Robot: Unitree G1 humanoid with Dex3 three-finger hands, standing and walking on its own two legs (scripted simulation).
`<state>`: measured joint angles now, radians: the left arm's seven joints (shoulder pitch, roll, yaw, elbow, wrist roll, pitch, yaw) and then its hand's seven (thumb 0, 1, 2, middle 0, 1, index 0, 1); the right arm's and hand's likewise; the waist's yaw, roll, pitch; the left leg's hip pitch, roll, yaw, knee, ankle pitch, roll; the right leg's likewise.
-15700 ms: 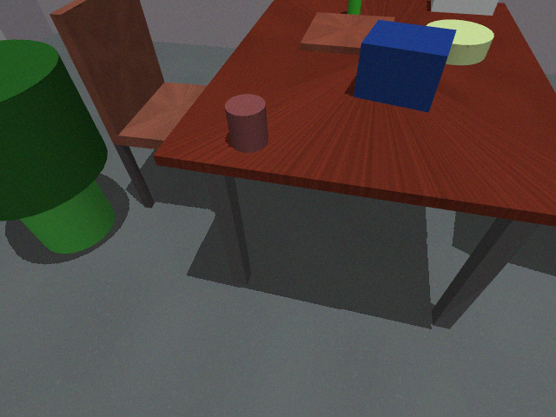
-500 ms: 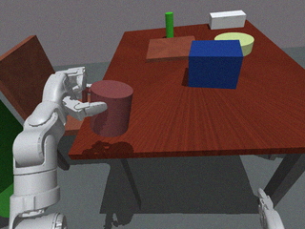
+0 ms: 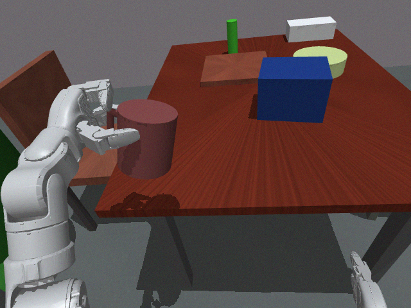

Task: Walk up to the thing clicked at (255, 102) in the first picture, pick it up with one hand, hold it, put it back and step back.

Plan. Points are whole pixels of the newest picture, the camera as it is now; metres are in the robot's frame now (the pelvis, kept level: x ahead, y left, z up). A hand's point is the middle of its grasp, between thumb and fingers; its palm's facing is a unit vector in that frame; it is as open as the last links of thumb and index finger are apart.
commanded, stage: hold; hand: left
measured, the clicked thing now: (138, 135) +0.34 +0.13 +0.24
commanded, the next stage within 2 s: none
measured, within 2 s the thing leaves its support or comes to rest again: neither
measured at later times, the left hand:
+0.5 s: hand (109, 125) +0.32 +0.16 +0.28, palm faces +0.00 -1.00 -0.08, open 7.5 cm
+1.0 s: hand (109, 116) +0.33 +0.16 +0.29, palm faces -0.02 -1.00 -0.05, open 7.5 cm
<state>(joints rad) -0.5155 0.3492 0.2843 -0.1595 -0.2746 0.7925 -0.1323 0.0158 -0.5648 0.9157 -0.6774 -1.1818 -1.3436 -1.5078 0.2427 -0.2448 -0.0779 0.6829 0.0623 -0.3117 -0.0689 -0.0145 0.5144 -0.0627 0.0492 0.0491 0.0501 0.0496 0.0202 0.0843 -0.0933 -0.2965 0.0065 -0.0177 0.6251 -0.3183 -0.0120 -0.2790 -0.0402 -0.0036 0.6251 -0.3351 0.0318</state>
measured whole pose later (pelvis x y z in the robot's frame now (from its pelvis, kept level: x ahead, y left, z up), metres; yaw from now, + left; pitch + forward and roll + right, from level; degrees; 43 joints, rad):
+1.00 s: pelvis -0.01 +0.00 +0.00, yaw +0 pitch -1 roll +0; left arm -0.55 0.36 0.29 -0.16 -0.29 0.86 -0.12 0.01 -0.57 0.92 -0.68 -1.18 -1.35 -1.52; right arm 0.25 -0.25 -0.08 0.69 0.07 -0.33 -0.06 -0.01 0.52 -0.06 0.05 0.05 0.05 0.05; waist 0.02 0.09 -0.10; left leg -0.32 0.00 -0.01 0.64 -0.31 -0.01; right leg -0.30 -0.04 0.01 0.64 -0.32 0.04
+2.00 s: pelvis -0.01 +0.00 +0.00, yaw +0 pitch -1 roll +0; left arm -0.49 0.37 0.30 -0.22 -0.28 0.84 -0.11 0.01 -0.57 0.92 -0.69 -1.18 -1.32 -1.50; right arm 0.24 -0.24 -0.07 0.68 0.07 -0.33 -0.08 -0.01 0.52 -0.06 0.05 0.05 0.05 0.05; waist 0.02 0.08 -0.10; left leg -0.32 0.01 -0.01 0.65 -0.32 -0.01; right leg -0.31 -0.04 0.00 0.65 -0.33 0.03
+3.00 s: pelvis -0.02 +0.00 +0.00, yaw -2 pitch +4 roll +0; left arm -0.87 0.34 0.26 0.75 -0.16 0.24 -0.04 0.00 0.17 1.08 -1.15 -1.24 -1.22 -1.25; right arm 0.28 -0.22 -0.02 0.62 0.02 -0.36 -0.04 -0.02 0.55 -0.05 0.05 0.05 0.05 0.05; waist -0.05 0.04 -0.08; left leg -0.44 0.02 0.01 0.66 -0.30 -0.01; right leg -0.43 -0.02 0.03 0.66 -0.30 0.03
